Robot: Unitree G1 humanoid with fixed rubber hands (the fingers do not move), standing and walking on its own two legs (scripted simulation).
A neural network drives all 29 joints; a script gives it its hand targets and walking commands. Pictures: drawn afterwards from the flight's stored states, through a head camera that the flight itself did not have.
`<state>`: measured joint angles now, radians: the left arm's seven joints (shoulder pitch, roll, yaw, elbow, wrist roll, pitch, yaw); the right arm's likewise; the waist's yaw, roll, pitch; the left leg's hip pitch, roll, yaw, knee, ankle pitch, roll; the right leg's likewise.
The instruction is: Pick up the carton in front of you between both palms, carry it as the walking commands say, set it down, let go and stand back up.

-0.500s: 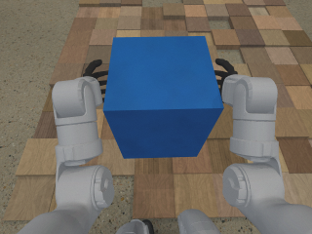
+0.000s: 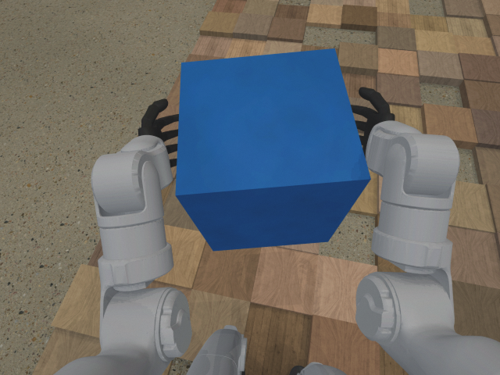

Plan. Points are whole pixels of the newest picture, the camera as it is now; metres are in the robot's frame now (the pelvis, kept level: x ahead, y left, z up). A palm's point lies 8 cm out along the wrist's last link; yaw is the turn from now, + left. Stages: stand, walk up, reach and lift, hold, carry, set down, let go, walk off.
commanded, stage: carry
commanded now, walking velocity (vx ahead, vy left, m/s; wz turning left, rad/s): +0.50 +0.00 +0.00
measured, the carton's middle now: (265, 164) +0.41 +0.04 +0.06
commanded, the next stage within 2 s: none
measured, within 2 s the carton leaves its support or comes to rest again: neither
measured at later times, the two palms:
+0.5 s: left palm (182, 28) +0.69 +0.22 +0.12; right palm (336, 35) +0.66 -0.08 +0.12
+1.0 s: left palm out of the picture +0.95 +0.28 +0.15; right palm out of the picture +0.98 -0.01 +0.14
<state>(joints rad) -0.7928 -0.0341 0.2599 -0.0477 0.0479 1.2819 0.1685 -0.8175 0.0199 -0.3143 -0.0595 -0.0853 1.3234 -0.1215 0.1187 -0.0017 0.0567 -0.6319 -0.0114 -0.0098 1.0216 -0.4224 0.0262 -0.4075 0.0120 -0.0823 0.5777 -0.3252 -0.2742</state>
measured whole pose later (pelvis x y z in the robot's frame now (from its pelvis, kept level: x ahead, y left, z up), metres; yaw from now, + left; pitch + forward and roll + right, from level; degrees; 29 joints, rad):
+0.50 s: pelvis +0.31 +0.09 +0.00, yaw +0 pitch +6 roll -3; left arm -0.77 -0.03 0.27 0.18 0.10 1.29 0.13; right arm -0.72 0.02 -0.28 0.18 -0.06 1.26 -0.11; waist -0.07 0.00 -0.05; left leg -0.11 -0.06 0.04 0.33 -0.33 0.12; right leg -0.76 -0.02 -0.08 0.94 -0.18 -0.02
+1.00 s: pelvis +0.63 +0.10 +0.00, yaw +2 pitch +5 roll +0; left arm -0.55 -0.05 0.18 -0.13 0.03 1.22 0.13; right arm -0.49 0.08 -0.21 -0.20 -0.10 1.23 -0.10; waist 0.08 -0.02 -0.08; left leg -0.53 0.03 0.07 0.53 -0.11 0.01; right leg -0.17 0.02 -0.10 0.44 -0.36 -0.06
